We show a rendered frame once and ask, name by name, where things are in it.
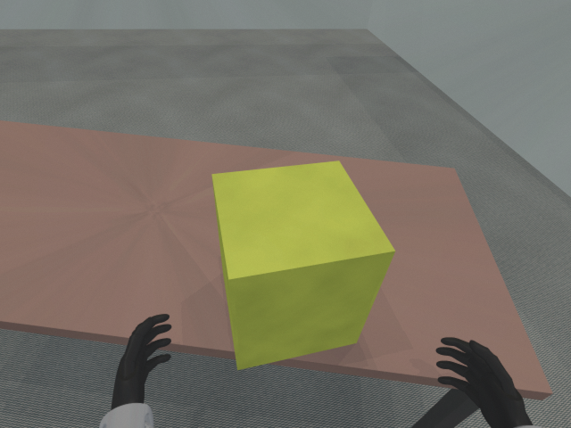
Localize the left robot forearm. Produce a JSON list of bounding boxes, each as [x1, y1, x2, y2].
[[99, 403, 153, 428]]

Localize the robot left hand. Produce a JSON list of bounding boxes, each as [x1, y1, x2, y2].
[[112, 314, 171, 410]]

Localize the robot right hand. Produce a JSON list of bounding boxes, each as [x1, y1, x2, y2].
[[436, 337, 533, 428]]

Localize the carton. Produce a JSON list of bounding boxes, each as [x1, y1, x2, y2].
[[211, 160, 395, 370]]

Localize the table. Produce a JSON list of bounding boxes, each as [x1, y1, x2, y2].
[[0, 120, 553, 428]]

